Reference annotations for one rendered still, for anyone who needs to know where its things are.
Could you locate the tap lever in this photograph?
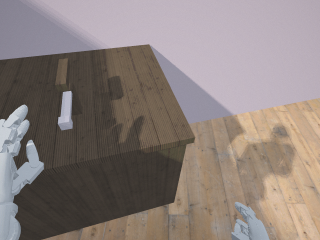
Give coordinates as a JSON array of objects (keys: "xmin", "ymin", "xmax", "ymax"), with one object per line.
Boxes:
[{"xmin": 58, "ymin": 91, "xmax": 73, "ymax": 131}]

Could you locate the counter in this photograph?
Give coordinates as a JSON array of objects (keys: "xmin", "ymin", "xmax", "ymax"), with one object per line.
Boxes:
[{"xmin": 0, "ymin": 44, "xmax": 196, "ymax": 240}]

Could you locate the robot right hand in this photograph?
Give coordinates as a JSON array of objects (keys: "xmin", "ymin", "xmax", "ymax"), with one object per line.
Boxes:
[{"xmin": 231, "ymin": 202, "xmax": 270, "ymax": 240}]

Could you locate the robot left hand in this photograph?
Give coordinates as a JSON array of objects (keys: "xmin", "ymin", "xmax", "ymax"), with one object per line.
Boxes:
[{"xmin": 0, "ymin": 104, "xmax": 44, "ymax": 203}]

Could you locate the left robot forearm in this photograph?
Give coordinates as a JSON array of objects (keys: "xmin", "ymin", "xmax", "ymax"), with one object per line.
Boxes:
[{"xmin": 0, "ymin": 202, "xmax": 21, "ymax": 240}]

